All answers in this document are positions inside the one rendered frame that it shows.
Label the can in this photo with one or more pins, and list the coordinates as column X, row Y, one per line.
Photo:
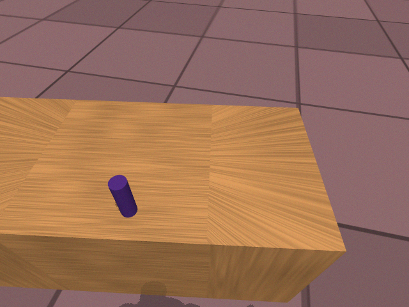
column 122, row 195

